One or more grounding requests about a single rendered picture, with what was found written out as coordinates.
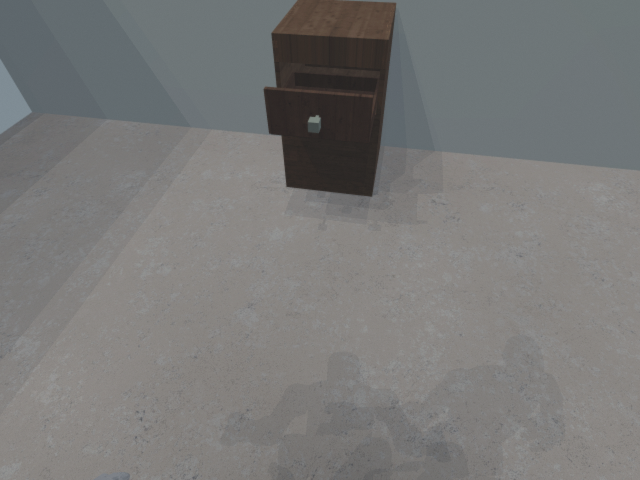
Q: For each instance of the drawer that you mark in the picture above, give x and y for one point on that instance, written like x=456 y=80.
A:
x=346 y=105

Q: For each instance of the handle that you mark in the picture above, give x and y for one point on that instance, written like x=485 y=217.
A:
x=314 y=124

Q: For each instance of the cabinet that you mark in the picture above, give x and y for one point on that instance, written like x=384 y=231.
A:
x=343 y=38

